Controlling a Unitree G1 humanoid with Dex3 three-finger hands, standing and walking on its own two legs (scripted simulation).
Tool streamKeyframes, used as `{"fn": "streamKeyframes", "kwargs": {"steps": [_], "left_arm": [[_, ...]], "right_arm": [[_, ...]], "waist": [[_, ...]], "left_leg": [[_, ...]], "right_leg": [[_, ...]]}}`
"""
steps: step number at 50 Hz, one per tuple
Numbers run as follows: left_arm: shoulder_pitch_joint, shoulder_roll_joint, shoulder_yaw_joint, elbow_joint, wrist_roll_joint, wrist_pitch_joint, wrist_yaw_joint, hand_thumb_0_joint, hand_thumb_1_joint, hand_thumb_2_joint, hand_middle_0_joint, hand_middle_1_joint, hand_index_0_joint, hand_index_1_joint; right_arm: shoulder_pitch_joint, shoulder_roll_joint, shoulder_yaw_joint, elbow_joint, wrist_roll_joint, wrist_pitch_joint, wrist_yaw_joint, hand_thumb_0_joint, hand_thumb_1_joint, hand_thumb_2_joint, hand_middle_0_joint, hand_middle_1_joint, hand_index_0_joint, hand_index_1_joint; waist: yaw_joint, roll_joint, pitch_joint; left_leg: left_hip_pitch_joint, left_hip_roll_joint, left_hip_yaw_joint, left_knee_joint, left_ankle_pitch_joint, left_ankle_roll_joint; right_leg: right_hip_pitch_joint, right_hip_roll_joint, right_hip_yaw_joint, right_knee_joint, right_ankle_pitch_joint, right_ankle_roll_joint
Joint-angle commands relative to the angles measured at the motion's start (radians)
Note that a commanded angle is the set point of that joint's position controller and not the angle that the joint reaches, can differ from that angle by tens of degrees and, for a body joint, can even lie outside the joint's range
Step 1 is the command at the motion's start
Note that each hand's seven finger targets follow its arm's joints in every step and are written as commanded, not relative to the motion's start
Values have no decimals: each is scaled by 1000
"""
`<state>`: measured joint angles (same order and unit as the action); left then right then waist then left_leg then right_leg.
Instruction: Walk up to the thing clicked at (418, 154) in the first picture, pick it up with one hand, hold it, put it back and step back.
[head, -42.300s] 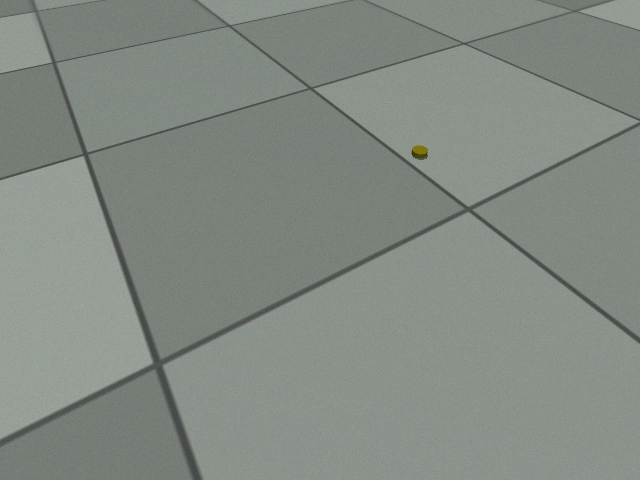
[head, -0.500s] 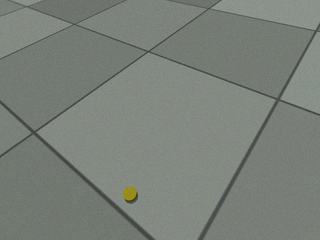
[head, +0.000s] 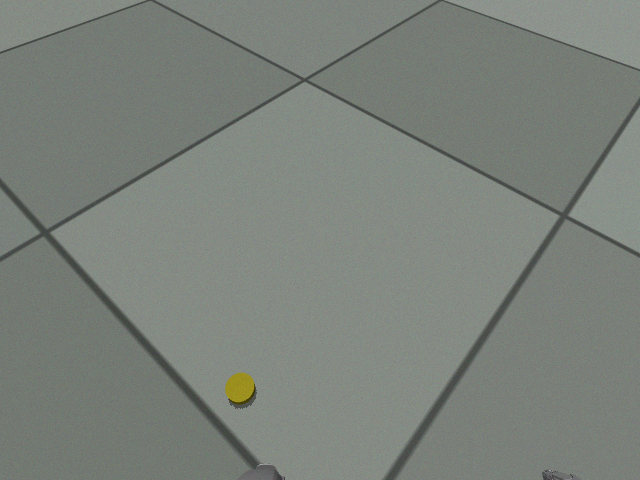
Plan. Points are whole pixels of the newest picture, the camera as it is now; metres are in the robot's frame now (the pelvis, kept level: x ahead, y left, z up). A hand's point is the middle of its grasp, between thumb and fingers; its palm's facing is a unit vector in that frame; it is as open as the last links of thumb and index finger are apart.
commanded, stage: walk up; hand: left
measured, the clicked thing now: (240, 388) +0.45 +0.24 -0.74
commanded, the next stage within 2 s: stand in 2.00 s
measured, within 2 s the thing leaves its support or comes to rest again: neither
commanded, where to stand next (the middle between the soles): +0.04 +0.03 m, yaw -4 degrees
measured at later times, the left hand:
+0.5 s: hand out of the picture +0.02 +0.29 -0.14, palm faces +0.00 -0.90 -0.43, open 7.4 cm
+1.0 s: hand out of the picture +0.06 +0.27 -0.13, palm faces +0.00 -0.94 -0.33, open 7.4 cm
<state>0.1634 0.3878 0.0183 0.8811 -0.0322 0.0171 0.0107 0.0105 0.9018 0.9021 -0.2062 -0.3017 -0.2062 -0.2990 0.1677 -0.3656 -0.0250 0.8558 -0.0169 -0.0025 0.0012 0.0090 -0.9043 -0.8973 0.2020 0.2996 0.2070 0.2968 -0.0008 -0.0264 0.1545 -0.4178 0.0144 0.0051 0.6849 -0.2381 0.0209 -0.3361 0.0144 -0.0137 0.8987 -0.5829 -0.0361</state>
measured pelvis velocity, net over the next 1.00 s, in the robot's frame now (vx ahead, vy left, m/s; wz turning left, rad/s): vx -0.02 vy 0.01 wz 0.02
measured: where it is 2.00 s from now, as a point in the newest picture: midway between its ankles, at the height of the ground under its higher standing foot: outside the picture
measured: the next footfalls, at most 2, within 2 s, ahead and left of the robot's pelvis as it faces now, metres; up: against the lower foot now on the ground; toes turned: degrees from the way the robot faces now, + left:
left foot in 0.36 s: +0.03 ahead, +0.14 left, +0.00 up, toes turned +0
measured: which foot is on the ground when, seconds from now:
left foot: down 0.00-0.14, up 0.16-0.34, down 0.36-1.00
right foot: down 0.00-1.00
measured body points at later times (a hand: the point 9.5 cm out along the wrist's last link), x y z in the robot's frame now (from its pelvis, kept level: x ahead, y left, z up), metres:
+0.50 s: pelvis -0.04 +0.00 +0.01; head -0.01 +0.00 +0.45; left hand +0.02 +0.33 -0.11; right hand +0.07 -0.30 -0.12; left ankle -0.01 +0.15 -0.72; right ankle -0.02 -0.12 -0.72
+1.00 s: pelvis -0.02 +0.01 +0.03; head -0.01 +0.02 +0.48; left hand +0.06 +0.32 -0.11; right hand +0.05 -0.29 -0.10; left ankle -0.01 +0.14 -0.72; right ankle -0.02 -0.12 -0.72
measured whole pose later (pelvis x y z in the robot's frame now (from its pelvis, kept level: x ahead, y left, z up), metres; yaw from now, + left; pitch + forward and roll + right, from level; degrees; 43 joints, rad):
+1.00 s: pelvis -0.02 +0.01 +0.03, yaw +1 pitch -2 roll +0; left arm 0.10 0.36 0.01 1.12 0.00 -0.02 -0.01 0.01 0.90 0.90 -0.21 -0.30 -0.21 -0.30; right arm 0.12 -0.35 -0.01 1.13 0.00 -0.01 0.01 0.01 -0.90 -0.90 0.20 0.30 0.21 0.30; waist -0.01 -0.01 0.05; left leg -0.18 0.02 -0.03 0.41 -0.19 -0.02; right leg -0.14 -0.03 -0.01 0.38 -0.21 0.03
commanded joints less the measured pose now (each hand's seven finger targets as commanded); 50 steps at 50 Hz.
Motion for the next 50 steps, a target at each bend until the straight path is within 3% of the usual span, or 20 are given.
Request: {"fn": "streamKeyframes", "kwargs": {"steps": [1, 5, 6, 7, 8, 12, 15, 17, 18, 19, 20, 21, 23, 24, 26, 29, 32, 40, 46, 50], "left_arm": [[110, 189, 63, -14, 8, -23, 13, 0, 900, 900, -200, -300, -200, -300], [143, 210, 68, 34, 36, -59, 32, 0, 900, 900, -200, -300, -200, -300], [121, 259, 75, 24, 55, -72, 38, 0, 900, 900, -200, -300, -200, -300], [56, 352, 94, 13, 54, -71, 37, 0, 900, 900, -200, -300, -200, -300], [4, 380, 98, -8, 62, -75, 37, 0, 900, 900, -200, -300, -200, -300], [17, 276, 80, 2, 61, -93, 39, 0, 900, 900, -200, -300, -200, -300], [36, 270, 73, -4, 56, -84, 32, 0, 900, 900, -200, -300, -200, -300], [-1, 244, 63, -19, 45, -72, 22, 0, 900, 900, -200, -300, -200, -300], [6, 199, 50, -34, 36, -67, 19, 0, 900, 900, -200, -300, -200, -300], [26, 141, 34, -41, 27, -62, 17, 0, 900, 900, -200, -300, -200, -300], [43, 182, 42, -10, 29, -50, 26, 0, 900, 900, -200, -300, -200, -300], [34, 201, 43, 16, 30, -53, 25, 0, 900, 900, -200, -300, -200, -300], [82, 195, 49, 59, 36, -67, 11, 0, 900, 900, -200, -300, -200, -300], [87, 221, 56, 65, 42, -74, 11, 0, 900, 900, -200, -300, -200, -300], [23, 264, 64, 64, 48, -74, 14, 0, 900, 900, -200, -300, -200, -300], [-101, 253, 49, 51, 55, -59, 1, 0, 900, 900, -200, -300, -200, -300], [-77, 210, 43, 88, 45, -54, -7, 0, 900, 900, -200, -300, -200, -300], [-68, 186, 41, 145, 35, -60, -12, 0, 900, 900, -200, -300, -200, -300], [-101, 188, 34, 173, 30, -62, -5, 0, 900, 900, -200, -300, -200, -300], [-123, 185, 28, 193, 30, -55, -4, 0, 900, 900, -200, -300, -200, -300]], "right_arm": [[-26, -263, -69, -77, 4, -11, -18, 0, -900, -900, 200, 300, 200, 300], [-78, -228, -58, -78, 13, 20, -2, 0, -900, -900, 200, 300, 200, 300], [-79, -193, -50, -80, 20, 24, 4, 0, -900, -900, 200, 300, 200, 300], [-98, -193, -56, -83, 14, 33, 0, 0, -900, -900, 200, 300, 200, 300], [-103, -225, -74, -72, 2, 41, -5, 0, -900, -900, 200, 300, 200, 300], [-101, -196, -66, -42, 18, 23, 15, 0, -900, -900, 200, 300, 200, 300], [-94, -175, -60, -22, 14, 5, 15, 0, -900, -900, 200, 300, 200, 300], [-14, -194, -74, 25, 4, -12, 8, 0, -900, -900, 200, 300, 200, 300], [20, -241, -90, 33, -6, -20, 1, 0, -900, -900, 200, 300, 200, 300], [11, -260, -89, 25, -10, -29, -4, 0, -900, -900, 200, 300, 200, 300], [-14, -305, -89, 22, 7, -30, -2, 0, -900, -900, 200, 300, 200, 300], [-74, -294, -88, 24, 7, -24, -1, 0, -900, -900, 200, 300, 200, 300], [-182, -242, -57, 14, 10, -11, 4, 0, -900, -900, 200, 300, 200, 300], [-191, -212, -45, 9, 19, -9, 5, 0, -900, -900, 200, 300, 200, 300], [-145, -181, -33, 40, 27, -6, 11, 0, -900, -900, 200, 300, 200, 300], [-59, -197, -44, 111, 14, 6, 17, 0, -900, -900, 200, 300, 200, 300], [-114, -225, -41, 121, 10, -10, 23, 0, -900, -900, 200, 300, 200, 300], [-118, -211, -22, 173, 6, -33, 11, 0, -900, -900, 200, 300, 200, 300], [-97, -206, -17, 204, 18, -39, 0, 0, -900, -900, 200, 300, 200, 300], [-109, -203, -20, 214, 19, -31, -4, 0, -900, -900, 200, 300, 200, 300]], "waist": [[23, 224, -266], [49, 143, -261], [37, 15, -219], [25, -124, -155], [18, -153, -111], [11, -108, -102], [19, -132, -167], [-25, -105, -245], [-39, 13, -292], [-23, 127, -308], [-22, 169, -308], [-1, 149, -249], [54, 120, -210], [53, 72, -188], [18, 11, -150], [-37, -34, -51], [6, 1, -28], [17, 97, -150], [7, 67, -240], [2, 48, -211]], "left_leg": [[192, 203, -224, -141, 480, 182], [120, 133, -163, -10, 314, 94], [-7, 70, -115, 72, 202, 44], [-52, -14, -74, 142, -211, 11], [-15, 13, -106, 256, -325, 2], [-53, 6, -89, 176, -206, 11], [72, -15, 7, -88, -117, 11], [287, 4, -13, -267, 142, 27], [433, 115, -191, -271, 289, 74], [545, 257, -372, -267, 394, 141], [393, 346, -410, -258, 309, 251], [248, 323, -381, -277, 220, 248], [142, 156, -153, -204, 99, 108], [114, 83, -98, -130, 88, 45], [96, 9, -68, -82, -40, -10], [261, 26, -92, -194, -213, 10], [111, 97, -204, -343, -306, 30], [144, 97, -174, -394, -143, 6], [267, 103, -116, -336, 269, 4], [267, 100, -110, -349, 251, 4]], "right_leg": [[37, -24, 9, -86, 63, 7], [197, -66, 63, -452, 385, 4], [215, -206, 267, -496, 441, -38], [91, -380, 413, -532, 507, -160], [-9, -446, 482, -536, 551, -233], [165, -296, 214, -402, 918, -147], [218, -211, 125, -306, 930, -89], [143, -166, 65, -189, 789, -35], [1, -106, 32, -67, 615, 8], [-171, -30, 2, -20, 175, 33], [-75, -65, 38, -36, -52, 31], [12, -85, 45, -97, -23, 25], [161, -80, 30, -386, 234, 13], [162, -121, 112, -456, 378, -3], [113, -232, 272, -550, 322, -75], [-148, -206, 225, -615, -105, -47], [0, -96, 104, -544, 47, -5], [187, -110, 100, -565, 287, -2], [264, -138, 79, -558, 576, 13], [254, -140, 72, -576, 562, 20]]}}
